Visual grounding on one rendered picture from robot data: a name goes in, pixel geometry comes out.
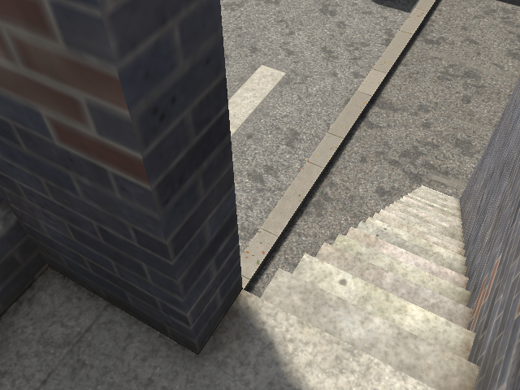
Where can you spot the stairs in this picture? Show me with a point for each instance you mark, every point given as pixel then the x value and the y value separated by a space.
pixel 394 288

